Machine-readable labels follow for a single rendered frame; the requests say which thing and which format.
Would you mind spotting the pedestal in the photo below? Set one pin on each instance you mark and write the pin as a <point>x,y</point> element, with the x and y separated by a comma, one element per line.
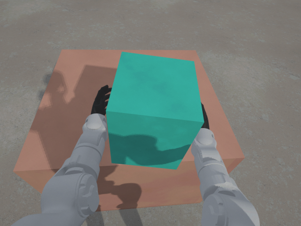
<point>76,79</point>

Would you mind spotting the robot right upper arm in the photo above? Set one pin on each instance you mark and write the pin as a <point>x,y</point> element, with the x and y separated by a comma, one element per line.
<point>225,210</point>

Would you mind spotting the left robot forearm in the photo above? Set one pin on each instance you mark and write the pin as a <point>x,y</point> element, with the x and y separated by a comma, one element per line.
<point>88,151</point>

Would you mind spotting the right robot forearm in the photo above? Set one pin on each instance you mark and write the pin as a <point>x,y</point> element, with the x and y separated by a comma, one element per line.
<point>211,170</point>

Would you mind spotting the robot right hand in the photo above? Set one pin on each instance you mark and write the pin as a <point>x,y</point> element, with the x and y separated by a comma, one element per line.
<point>206,123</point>

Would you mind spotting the robot left upper arm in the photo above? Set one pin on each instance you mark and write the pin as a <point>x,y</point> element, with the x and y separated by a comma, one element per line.
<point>66,201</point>

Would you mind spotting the carton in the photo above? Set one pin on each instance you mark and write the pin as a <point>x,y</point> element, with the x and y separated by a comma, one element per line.
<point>154,111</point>

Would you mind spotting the robot left hand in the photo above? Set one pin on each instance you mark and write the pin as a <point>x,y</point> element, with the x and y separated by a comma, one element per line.
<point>99,103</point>

